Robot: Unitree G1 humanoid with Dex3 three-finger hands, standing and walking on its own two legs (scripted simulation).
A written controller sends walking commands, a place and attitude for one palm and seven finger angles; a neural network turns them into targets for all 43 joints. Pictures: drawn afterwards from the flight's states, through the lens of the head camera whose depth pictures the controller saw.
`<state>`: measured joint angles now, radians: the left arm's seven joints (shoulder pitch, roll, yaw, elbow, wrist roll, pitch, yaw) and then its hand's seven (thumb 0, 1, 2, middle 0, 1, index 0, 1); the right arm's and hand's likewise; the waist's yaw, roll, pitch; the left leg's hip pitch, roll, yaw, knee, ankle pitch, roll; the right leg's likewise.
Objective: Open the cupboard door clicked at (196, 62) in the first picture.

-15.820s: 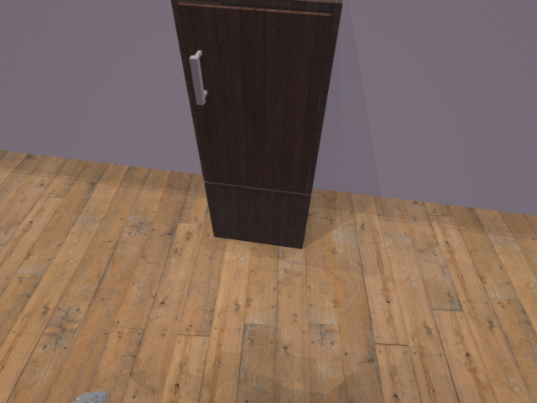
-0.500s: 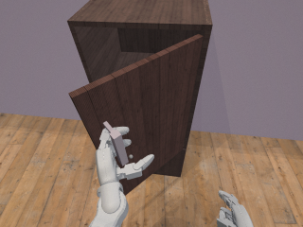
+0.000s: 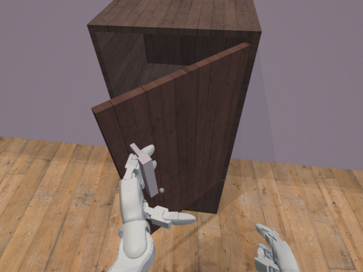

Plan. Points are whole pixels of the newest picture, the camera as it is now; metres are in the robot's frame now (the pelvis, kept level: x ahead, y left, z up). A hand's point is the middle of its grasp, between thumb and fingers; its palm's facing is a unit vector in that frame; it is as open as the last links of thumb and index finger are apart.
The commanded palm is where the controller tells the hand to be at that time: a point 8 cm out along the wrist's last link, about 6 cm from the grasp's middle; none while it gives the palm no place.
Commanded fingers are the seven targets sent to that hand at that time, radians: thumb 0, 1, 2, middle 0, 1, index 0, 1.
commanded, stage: slide the hand sideways off the handle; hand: left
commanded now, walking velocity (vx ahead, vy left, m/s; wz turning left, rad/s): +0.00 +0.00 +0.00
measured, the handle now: (143, 170) +0.31 +0.10 +0.08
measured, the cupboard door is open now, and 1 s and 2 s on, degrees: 46 50 50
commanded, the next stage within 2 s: draw the hand back to the body in 1.20 s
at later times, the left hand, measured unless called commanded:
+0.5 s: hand (155, 218) +0.21 +0.06 +0.08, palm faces -0.15 -0.99 +0.01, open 16.3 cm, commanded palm +0.19 +0.12 +0.08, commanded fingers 0.00 -0.50 0.30 -0.15 -0.30 -0.15 -0.30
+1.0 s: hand (129, 236) +0.18 +0.11 +0.08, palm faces -0.11 -0.99 -0.01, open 16.1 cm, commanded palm +0.15 +0.17 +0.08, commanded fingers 0.00 -0.50 0.30 -0.15 -0.30 -0.15 -0.30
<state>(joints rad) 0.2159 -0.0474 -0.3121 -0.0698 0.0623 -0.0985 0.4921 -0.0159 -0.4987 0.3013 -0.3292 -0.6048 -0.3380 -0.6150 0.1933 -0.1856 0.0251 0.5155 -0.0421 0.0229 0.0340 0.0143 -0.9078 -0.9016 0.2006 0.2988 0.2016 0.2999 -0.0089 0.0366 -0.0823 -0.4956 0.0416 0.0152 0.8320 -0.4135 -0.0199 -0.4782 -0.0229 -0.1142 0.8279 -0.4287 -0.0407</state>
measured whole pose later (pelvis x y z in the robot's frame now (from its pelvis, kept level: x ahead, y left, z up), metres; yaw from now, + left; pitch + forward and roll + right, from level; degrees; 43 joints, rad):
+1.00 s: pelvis +0.00 +0.00 -0.02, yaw -1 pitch +7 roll +0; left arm 0.62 0.15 -0.11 -0.38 -0.13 -0.23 -0.10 -0.02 -0.50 0.30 -0.19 -0.33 -0.20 -0.32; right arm 0.29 -0.22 0.02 0.39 0.02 -0.07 0.00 0.02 -0.91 -0.90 0.20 0.30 0.20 0.30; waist -0.01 0.04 -0.11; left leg -0.61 0.05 0.02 0.95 -0.47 -0.01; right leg -0.60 -0.02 -0.10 0.95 -0.48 -0.04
